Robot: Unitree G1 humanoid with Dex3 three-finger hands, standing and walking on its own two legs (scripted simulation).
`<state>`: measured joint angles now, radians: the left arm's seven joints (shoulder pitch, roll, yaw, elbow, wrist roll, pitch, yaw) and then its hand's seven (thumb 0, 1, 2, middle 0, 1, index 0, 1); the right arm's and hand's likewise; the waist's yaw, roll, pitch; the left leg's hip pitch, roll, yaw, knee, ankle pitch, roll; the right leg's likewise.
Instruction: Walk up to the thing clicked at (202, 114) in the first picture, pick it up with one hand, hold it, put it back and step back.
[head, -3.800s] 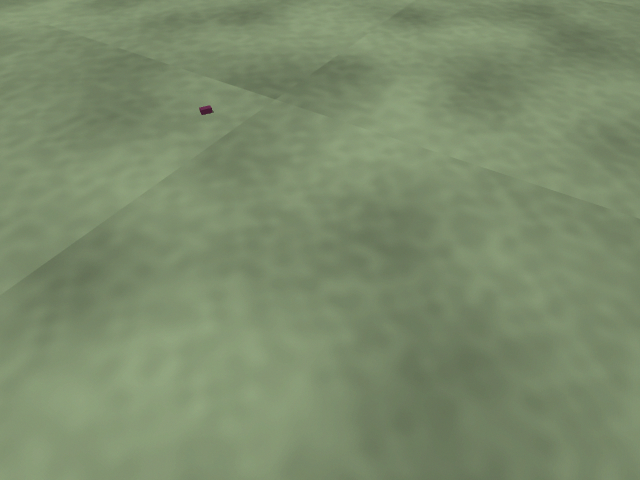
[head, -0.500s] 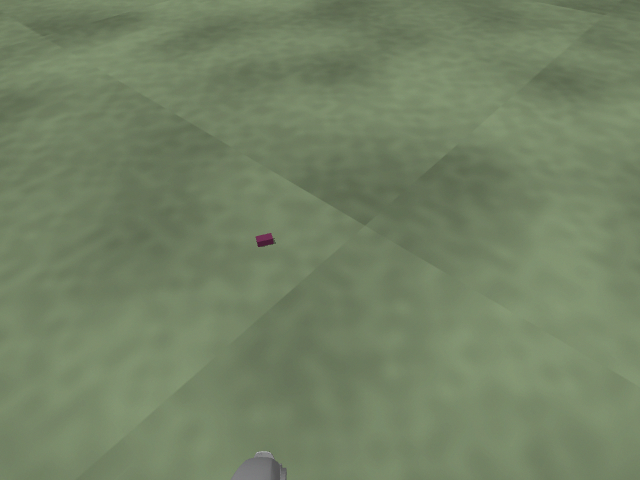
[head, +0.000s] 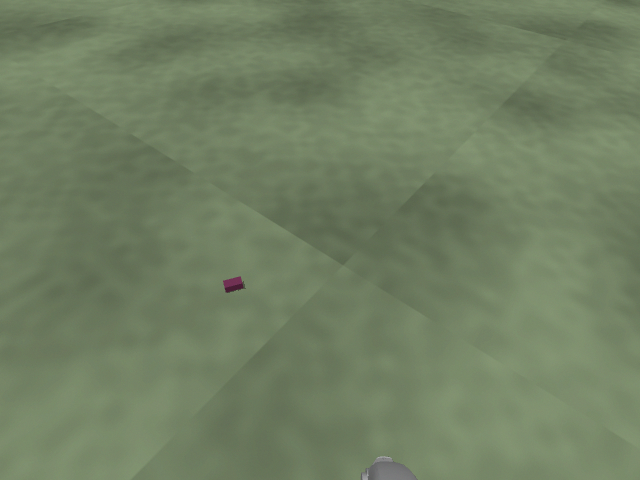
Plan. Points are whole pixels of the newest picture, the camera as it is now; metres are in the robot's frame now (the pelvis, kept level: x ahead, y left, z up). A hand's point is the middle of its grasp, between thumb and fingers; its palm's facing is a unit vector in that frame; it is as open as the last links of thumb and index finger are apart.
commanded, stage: walk up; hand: left
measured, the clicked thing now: (233, 284) +0.96 +0.28 -0.76
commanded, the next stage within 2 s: none
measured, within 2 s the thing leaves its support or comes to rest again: neither
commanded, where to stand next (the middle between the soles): +0.62 +0.01 m, yaw +2 degrees
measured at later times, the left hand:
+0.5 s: hand (149, 459) +0.20 +0.23 -0.13, palm faces +0.04 -0.92 -0.39, open 7.4 cm
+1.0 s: hand (169, 335) +0.40 +0.25 -0.14, palm faces -0.02 -0.92 -0.39, open 7.4 cm
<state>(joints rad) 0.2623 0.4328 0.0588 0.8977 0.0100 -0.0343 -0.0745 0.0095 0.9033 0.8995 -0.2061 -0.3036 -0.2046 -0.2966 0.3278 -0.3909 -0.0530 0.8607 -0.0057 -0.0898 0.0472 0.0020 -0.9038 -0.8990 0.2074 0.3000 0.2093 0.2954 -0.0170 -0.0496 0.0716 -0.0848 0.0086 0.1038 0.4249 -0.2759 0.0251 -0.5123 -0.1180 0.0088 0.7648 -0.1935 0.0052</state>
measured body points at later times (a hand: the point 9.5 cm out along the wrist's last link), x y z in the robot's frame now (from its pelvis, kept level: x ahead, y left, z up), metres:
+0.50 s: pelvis +0.18 -0.05 +0.00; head +0.19 -0.06 +0.45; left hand +0.20 +0.28 -0.10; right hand +0.27 -0.37 -0.12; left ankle +0.29 +0.11 -0.70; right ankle +0.17 -0.16 -0.74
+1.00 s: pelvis +0.35 -0.03 -0.01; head +0.36 -0.04 +0.44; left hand +0.40 +0.30 -0.12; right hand +0.40 -0.35 -0.12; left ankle +0.32 +0.10 -0.74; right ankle +0.47 -0.16 -0.72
